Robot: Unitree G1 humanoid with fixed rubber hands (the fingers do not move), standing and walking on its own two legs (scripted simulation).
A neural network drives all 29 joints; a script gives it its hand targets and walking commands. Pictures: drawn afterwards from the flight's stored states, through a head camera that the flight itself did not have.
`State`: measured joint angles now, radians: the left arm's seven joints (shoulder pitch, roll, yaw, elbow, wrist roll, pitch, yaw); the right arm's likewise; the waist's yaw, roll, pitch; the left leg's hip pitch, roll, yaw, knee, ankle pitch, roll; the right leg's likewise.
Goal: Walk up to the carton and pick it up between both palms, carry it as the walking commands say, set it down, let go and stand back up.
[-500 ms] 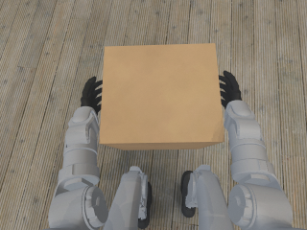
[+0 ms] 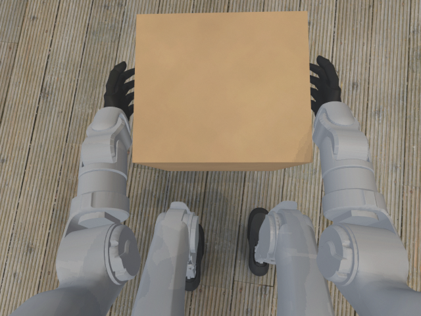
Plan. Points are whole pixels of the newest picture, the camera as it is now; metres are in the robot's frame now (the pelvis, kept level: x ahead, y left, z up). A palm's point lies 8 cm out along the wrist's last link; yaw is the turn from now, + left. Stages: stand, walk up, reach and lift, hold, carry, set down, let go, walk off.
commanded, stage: set down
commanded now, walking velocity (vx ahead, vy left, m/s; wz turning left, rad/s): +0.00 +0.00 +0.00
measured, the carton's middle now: (220, 111) +0.49 +0.02 -0.18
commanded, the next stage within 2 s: none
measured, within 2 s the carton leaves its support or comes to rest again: rests again in 1.32 s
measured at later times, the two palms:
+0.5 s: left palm (137, 110) +0.49 +0.20 -0.18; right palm (307, 107) +0.50 -0.16 -0.19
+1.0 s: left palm (147, 113) +0.51 +0.20 -0.25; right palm (299, 108) +0.52 -0.17 -0.25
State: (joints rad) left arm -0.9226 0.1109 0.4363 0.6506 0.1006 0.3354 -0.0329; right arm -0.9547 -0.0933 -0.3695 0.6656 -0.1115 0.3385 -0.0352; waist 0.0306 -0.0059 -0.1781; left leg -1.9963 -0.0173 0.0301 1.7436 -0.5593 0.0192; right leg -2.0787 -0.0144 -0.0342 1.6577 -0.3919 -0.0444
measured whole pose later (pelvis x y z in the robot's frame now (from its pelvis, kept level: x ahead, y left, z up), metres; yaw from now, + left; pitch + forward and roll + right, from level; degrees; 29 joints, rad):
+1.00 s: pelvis -0.01 +0.00 -0.12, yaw +1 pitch +44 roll +1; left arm -1.20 0.26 0.25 0.85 -0.06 0.25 0.06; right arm -1.23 -0.26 -0.25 0.88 0.07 0.24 -0.09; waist 0.01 -0.02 0.08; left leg -2.29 -0.03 0.04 2.15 -0.63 0.03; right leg -2.38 -0.02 -0.03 2.05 -0.44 -0.03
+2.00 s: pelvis -0.02 +0.00 -0.14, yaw +1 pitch +39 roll +1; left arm -1.35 0.31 0.26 1.01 -0.03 0.22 0.02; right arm -1.37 -0.30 -0.27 1.05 0.07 0.19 -0.08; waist 0.00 -0.01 0.20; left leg -2.30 -0.03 0.05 2.21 -0.59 0.03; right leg -2.40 -0.01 -0.02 2.11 -0.40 -0.04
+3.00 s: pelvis +0.00 +0.00 -0.13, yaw +2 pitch +40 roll +0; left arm -1.26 0.37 0.10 1.05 -0.21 0.04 0.09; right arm -1.25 -0.37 -0.16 1.06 0.20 0.03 -0.09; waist 0.00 -0.01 0.22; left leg -2.26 -0.06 0.04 2.22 -0.66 0.02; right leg -2.34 0.00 -0.02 2.13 -0.48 -0.02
